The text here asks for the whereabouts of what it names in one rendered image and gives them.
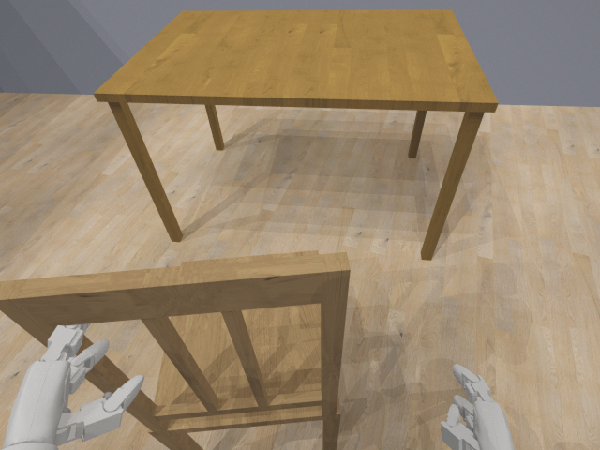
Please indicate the left robot hand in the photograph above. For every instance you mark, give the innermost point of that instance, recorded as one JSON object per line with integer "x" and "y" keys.
{"x": 37, "y": 414}

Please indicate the table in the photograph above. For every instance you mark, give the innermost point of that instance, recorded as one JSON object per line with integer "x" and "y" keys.
{"x": 412, "y": 59}

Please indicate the chair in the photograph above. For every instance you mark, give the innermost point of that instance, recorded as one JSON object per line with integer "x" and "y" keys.
{"x": 252, "y": 341}

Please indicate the right robot hand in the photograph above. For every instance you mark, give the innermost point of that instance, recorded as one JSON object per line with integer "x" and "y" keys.
{"x": 486, "y": 424}

